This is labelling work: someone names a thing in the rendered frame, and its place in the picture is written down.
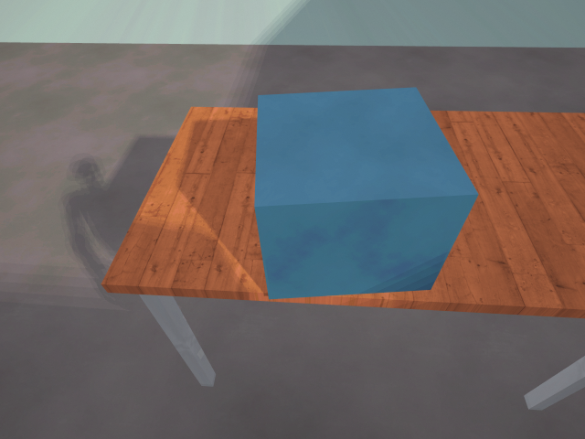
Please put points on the carton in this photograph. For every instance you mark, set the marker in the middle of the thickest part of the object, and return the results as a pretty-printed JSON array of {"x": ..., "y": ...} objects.
[{"x": 356, "y": 192}]

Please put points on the table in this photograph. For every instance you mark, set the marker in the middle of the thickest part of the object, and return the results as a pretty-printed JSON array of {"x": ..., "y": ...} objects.
[{"x": 521, "y": 250}]

